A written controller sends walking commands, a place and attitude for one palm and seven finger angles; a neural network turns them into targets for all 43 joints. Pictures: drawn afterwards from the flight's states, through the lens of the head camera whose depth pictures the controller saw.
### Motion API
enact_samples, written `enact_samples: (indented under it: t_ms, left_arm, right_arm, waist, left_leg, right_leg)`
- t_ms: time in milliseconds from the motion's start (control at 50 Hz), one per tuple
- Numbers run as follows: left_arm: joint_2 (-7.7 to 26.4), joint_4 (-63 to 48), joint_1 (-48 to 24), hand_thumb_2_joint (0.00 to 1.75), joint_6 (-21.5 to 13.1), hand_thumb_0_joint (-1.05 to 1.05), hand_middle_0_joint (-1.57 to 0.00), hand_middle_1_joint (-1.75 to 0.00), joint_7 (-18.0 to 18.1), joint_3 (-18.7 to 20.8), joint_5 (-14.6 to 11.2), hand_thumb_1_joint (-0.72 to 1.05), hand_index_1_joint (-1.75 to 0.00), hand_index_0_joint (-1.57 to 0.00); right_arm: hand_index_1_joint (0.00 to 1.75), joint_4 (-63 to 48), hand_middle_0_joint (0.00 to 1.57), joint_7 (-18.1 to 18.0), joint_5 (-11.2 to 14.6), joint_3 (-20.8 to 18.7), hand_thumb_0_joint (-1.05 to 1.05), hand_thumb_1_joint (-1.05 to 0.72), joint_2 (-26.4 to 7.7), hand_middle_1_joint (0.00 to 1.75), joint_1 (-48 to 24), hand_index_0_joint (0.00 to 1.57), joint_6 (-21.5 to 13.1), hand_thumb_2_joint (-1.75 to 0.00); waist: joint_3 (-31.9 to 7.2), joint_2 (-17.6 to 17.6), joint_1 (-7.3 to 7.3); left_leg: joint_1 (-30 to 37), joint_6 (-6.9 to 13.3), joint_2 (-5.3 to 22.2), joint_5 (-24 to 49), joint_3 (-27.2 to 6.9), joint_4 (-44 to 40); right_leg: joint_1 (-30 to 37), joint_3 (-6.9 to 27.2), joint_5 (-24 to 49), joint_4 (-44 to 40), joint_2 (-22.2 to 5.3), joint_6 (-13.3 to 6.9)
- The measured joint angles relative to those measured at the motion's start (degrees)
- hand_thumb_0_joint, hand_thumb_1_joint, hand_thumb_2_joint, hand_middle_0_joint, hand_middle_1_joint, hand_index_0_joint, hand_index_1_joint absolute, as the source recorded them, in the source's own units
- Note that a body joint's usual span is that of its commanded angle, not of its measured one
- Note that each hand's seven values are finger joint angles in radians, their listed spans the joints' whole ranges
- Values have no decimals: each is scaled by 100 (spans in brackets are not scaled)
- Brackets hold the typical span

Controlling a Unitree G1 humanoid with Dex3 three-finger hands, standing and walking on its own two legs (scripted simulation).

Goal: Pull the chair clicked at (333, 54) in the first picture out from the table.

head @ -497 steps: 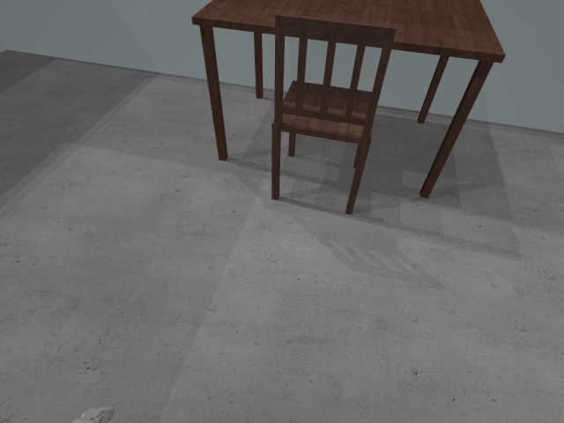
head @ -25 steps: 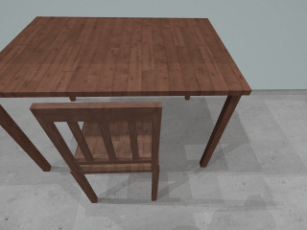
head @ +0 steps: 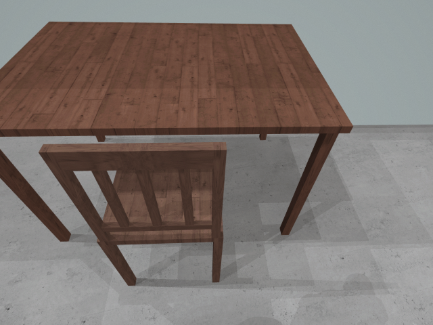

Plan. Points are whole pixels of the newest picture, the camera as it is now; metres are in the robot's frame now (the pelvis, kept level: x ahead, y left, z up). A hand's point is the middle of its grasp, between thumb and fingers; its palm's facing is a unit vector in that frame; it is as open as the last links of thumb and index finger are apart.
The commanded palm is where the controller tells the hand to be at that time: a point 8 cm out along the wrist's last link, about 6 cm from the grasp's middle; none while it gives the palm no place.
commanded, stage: look again from close up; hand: left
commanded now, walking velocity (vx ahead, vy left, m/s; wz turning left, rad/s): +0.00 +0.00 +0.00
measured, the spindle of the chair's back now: (150, 198) +0.44 +0.21 -0.11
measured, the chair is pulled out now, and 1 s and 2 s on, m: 0.00 0.00 0.00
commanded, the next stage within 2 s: raise the hand toward the chair's back in 0.26 s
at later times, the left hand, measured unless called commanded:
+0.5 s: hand out of the picture +0.07 +0.21 -0.11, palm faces +0.19 -0.94 -0.29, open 7.4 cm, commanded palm +0.09 +0.21 -0.07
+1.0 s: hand (113, 322) +0.14 +0.19 -0.06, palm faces +0.23 -0.97 -0.05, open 11.2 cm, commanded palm +0.12 +0.23 -0.06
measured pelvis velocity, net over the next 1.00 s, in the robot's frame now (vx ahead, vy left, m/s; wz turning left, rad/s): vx -0.05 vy -0.01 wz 0.08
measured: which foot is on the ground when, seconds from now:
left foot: down 0.00-1.00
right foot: down 0.00-1.00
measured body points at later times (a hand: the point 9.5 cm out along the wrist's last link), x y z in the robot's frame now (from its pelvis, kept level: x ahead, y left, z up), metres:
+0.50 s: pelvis -0.01 +0.01 -0.01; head +0.02 -0.01 +0.44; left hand +0.06 +0.26 -0.09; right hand +0.02 -0.23 -0.15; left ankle -0.01 +0.11 -0.74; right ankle -0.02 -0.07 -0.74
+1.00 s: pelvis -0.05 -0.01 -0.13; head +0.05 +0.00 +0.31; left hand +0.12 +0.24 -0.05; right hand +0.22 -0.18 -0.20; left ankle -0.01 +0.11 -0.74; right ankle -0.02 -0.07 -0.74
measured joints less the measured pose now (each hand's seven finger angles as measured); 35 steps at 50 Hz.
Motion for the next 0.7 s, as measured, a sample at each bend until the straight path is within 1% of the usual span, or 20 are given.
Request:
enact_samples:
  t_ms: [360,380,400,420,440,460,480,500,520,560,600,640,680,700]
  left_arm:
    - [18,-14,-23,90,-11,1,-20,-30,1,4,4,91,-30,-20]
    - [42,-37,-41,90,4,1,-20,-30,-19,-42,-4,91,-30,-20]
    - [74,-826,161,90,342,1,-20,-30,-28,-32,-257,91,-30,-20]
    - [187,-1691,406,90,561,4,-20,-30,109,-6,-367,93,-30,-20]
    - [312,-2372,569,90,513,6,-20,-30,217,44,-496,95,-30,-20]
    - [417,-2950,646,89,435,7,-20,-30,319,80,-609,96,-30,-20]
    - [497,-3464,662,89,377,8,-20,-30,404,110,-716,96,-29,-20]
    - [555,-3932,622,89,291,8,-20,-30,473,120,-827,95,-29,-20]
    - [588,-4335,535,88,128,7,-19,-30,516,112,-904,94,-29,-20]
    - [572,-4953,248,87,-337,7,-19,-29,543,79,-912,90,-28,-19]
    - [417,-5257,-166,86,-904,5,-18,-28,430,59,-907,85,-28,-18]
    - [160,-5420,-479,84,-1510,4,-17,-28,111,54,-1015,81,-27,-18]
    - [-124,-5539,-526,82,-2150,3,-17,-27,-365,50,-1148,75,-27,-17]
    - [-242,-5577,-457,81,-2470,3,-17,-27,-604,60,-1161,73,-26,-17]
  right_arm:
    - [30,-13,20,2,1,11,0,-91,11,30,16,20,-22,-90]
    - [30,-101,20,24,-40,-6,0,-91,1,30,18,20,35,-90]
    - [30,-403,20,8,26,36,0,-91,-44,30,82,20,30,-90]
    - [30,-678,20,-78,50,56,1,-92,-122,30,164,20,-159,-90]
    - [30,-888,20,-129,70,37,2,-92,-236,30,232,20,-439,-90]
    - [30,-1082,20,-140,106,1,2,-93,-375,30,268,20,-681,-90]
    - [30,-1258,20,-145,146,-26,2,-93,-530,30,259,20,-873,-90]
    - [30,-1424,20,-161,189,-38,2,-93,-689,30,213,20,-1041,-90]
    - [30,-1579,20,-180,207,-61,2,-93,-837,30,146,20,-1212,-90]
    - [30,-1860,20,-181,131,-172,2,-92,-1071,30,-23,20,-1536,-90]
    - [30,-2139,20,-90,56,-334,2,-92,-1202,30,-216,20,-1743,-90]
    - [30,-2410,20,68,-5,-473,2,-92,-1225,30,-417,20,-1801,-90]
    - [30,-2689,20,253,-41,-557,1,-91,-1176,30,-597,20,-1736,-90]
    - [30,-2835,20,342,-57,-591,1,-91,-1142,30,-673,19,-1670,-90]
  waist:
    - [-38,2,-8]
    - [-14,-3,-50]
    - [52,11,-119]
    - [161,29,-120]
    - [236,74,-105]
    - [269,142,-121]
    - [270,218,-173]
    - [262,285,-233]
    - [225,337,-288]
    - [27,381,-379]
    - [-249,332,-409]
    - [-535,152,-354]
    - [-783,-95,-291]
    - [-886,-202,-259]
  left_leg:
    - [16,26,-28,13,27,-27]
    - [-16,34,-54,17,9,-8]
    - [-91,46,-79,9,-38,67]
    - [-107,56,-92,-8,-42,130]
    - [-146,63,-101,-28,-35,194]
    - [-234,73,-114,-49,-50,275]
    - [-373,88,-133,-70,-85,384]
    - [-550,107,-156,-101,-126,531]
    - [-775,126,-176,-147,-161,719]
    - [-1382,151,-206,-300,-212,1223]
    - [-2062,145,-206,-520,-217,1826]
    - [-2669,118,-173,-779,-159,2418]
    - [-3159,106,-115,-1045,-76,2972]
    - [-3374,97,-90,-1184,-61,3242]
  right_leg:
    - [-14,28,-3,24,-27,23]
    - [-61,7,-29,95,-55,22]
    - [-125,-44,-73,193,-85,23]
    - [-155,-51,-113,287,-103,23]
    - [-207,-47,-148,377,-118,25]
    - [-288,-65,-176,462,-137,32]
    - [-405,-105,-208,562,-164,44]
    - [-560,-152,-252,700,-197,59]
    - [-768,-194,-314,887,-232,75]
    - [-1348,-262,-501,1396,-299,94]
    - [-2023,-282,-740,2007,-342,90]
    - [-2674,-218,-987,2636,-341,50]
    - [-3211,-143,-1234,3219,-317,-1]
    - [-3438,-123,-1361,3493,-303,-16]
